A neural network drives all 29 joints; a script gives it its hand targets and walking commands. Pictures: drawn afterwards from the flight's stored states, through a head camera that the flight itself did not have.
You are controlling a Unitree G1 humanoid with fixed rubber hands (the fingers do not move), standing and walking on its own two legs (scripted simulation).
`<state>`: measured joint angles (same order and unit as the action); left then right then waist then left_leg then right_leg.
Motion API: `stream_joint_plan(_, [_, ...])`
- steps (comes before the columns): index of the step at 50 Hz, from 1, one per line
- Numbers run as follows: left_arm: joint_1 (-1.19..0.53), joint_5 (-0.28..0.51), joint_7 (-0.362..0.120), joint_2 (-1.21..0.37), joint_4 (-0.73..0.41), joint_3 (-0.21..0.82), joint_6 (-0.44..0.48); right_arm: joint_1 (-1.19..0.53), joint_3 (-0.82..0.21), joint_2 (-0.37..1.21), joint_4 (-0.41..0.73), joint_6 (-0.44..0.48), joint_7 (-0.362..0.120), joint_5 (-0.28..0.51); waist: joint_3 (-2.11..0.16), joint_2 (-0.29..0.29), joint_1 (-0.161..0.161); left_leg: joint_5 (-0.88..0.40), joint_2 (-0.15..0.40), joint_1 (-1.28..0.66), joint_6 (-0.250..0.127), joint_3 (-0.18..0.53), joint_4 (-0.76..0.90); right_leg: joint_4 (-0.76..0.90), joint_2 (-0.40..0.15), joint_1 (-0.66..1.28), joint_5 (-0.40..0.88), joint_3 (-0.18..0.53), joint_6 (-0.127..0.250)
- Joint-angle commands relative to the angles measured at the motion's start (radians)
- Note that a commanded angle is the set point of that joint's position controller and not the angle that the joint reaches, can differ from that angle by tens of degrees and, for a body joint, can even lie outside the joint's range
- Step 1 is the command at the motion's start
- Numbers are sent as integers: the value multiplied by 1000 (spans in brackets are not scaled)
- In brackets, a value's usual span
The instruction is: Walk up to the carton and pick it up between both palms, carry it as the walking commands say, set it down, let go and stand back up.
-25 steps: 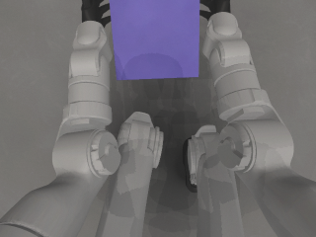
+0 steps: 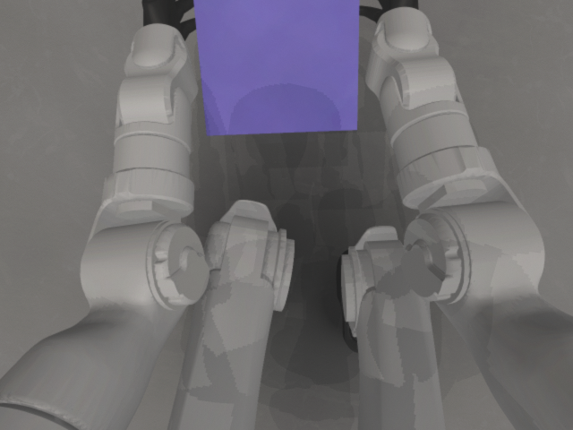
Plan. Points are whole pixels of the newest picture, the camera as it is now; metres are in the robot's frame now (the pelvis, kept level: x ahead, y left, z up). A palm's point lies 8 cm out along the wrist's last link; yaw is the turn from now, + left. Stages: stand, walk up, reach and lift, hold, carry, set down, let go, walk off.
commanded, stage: set down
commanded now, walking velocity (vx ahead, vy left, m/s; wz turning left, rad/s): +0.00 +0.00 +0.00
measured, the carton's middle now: (282, 52) +0.51 +0.11 -0.23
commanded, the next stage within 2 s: none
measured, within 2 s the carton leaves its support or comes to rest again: rests again in 1.60 s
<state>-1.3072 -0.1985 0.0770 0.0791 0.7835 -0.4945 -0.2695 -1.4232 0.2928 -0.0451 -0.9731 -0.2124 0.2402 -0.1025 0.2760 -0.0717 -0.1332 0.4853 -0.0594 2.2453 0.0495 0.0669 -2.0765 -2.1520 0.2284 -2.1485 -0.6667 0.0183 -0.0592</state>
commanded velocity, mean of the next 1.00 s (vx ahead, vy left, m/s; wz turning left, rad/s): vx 0.00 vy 0.00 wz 0.00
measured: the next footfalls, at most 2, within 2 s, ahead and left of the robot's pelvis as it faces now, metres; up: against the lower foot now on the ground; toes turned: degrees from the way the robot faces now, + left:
none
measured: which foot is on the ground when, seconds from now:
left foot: down 0.00-1.00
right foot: down 0.00-1.00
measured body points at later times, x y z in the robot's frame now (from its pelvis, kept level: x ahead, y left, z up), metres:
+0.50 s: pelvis +0.00 +0.00 -0.01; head +0.36 +0.04 +0.26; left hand +0.50 +0.23 -0.17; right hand +0.55 -0.01 -0.17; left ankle +0.13 +0.13 -0.36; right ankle +0.09 -0.11 -0.36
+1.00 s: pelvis +0.01 -0.01 -0.01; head +0.36 +0.03 +0.26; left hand +0.50 +0.23 -0.18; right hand +0.56 -0.01 -0.18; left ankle +0.13 +0.13 -0.36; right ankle +0.09 -0.11 -0.36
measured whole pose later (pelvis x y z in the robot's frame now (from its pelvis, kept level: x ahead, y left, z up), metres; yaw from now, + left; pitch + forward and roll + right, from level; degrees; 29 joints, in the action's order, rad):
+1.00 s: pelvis +0.01 -0.01 -0.01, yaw +0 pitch +39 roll +0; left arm -1.31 -0.17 0.01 0.13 0.90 -0.51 -0.21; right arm -1.44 0.24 -0.07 -1.06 -0.17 0.22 -0.10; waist 0.28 -0.06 -0.15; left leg 0.52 -0.04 2.26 0.06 0.06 -2.11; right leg -2.19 0.25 -2.19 -0.68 0.02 -0.05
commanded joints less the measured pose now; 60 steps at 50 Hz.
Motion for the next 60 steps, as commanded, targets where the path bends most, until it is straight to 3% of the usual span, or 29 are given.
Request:
stream_joint_plan(1, [-606, 109, -267, -837, 7, 417, 24, -553, -338, 949, 33, 23, -257, 88, -1149, -25, -90, -334, -68, -775, -25, -131, 106, 209, 29, 299, 258, -65, 35])
stream_joint_plan(25, [-586, 115, -299, -765, 65, 347, 55, -537, -342, 918, 14, 46, -244, 78, -1073, -97, -107, -329, -63, -635, -39, -128, 71, 203, 20, 292, 296, -53, 28])
stream_joint_plan(60, [-516, 76, -288, -631, 133, 273, 98, -478, -305, 789, -40, 76, -256, 52, -949, -92, -116, -324, -44, -561, -37, -105, 60, 191, -2, 211, 294, -40, 28])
